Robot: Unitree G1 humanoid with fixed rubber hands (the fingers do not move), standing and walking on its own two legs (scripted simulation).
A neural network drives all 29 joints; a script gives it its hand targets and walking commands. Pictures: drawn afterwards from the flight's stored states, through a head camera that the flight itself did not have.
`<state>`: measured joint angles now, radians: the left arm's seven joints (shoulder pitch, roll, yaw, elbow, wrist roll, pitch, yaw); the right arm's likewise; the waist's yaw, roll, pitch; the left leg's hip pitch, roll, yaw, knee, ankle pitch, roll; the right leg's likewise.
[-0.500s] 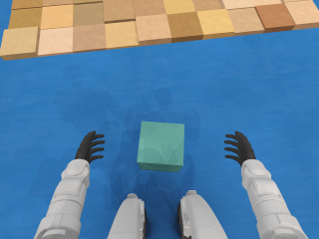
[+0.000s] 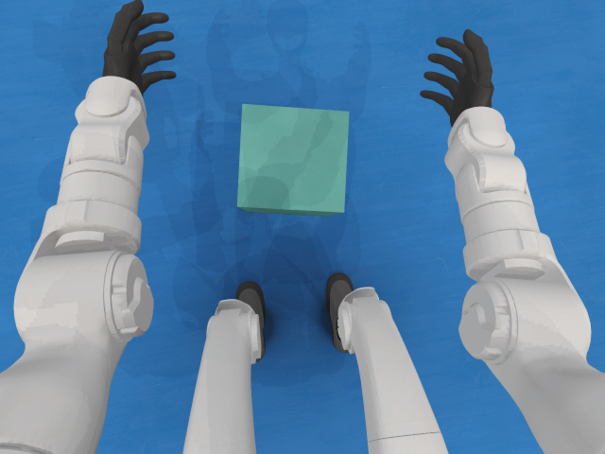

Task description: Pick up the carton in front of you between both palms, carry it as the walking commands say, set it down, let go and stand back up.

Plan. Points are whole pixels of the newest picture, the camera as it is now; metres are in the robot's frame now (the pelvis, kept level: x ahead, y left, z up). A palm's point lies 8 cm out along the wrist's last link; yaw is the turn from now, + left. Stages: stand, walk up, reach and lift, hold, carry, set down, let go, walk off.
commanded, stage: reach and lift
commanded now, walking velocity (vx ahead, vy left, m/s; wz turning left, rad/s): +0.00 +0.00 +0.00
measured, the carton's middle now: (291, 168) +0.49 -0.02 -0.52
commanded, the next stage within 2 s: none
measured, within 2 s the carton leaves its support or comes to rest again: leaves its support in 1.66 s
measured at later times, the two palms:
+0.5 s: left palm (185, 149) +0.50 +0.17 -0.34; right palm (404, 157) +0.46 -0.22 -0.33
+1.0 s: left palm (207, 156) +0.52 +0.16 -0.47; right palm (381, 161) +0.48 -0.21 -0.46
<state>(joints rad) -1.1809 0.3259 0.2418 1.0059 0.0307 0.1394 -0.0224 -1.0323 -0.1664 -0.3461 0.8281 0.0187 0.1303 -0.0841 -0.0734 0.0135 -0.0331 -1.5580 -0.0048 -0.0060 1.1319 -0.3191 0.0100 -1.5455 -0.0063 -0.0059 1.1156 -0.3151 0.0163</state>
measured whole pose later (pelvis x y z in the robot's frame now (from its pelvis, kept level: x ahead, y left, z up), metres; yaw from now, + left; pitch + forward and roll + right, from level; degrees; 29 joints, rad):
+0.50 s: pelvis -0.02 +0.00 -0.18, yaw -1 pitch +49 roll -2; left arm -1.19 0.37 0.10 0.95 -0.14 0.07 0.07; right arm -1.08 -0.24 -0.22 0.86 0.18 0.05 -0.14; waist -0.05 0.00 0.02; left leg -2.17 0.00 -0.02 1.84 -0.52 0.00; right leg -2.16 0.01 -0.01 1.82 -0.51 0.02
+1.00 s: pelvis -0.04 +0.00 -0.28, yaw -2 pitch +37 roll -2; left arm -1.48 0.46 -0.08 1.16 -0.29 0.02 0.09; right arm -1.40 -0.32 -0.07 1.10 0.35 0.01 -0.17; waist -0.05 -0.04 0.38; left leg -2.30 0.01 -0.02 2.21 -0.55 0.00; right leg -2.29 0.02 -0.02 2.18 -0.54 0.02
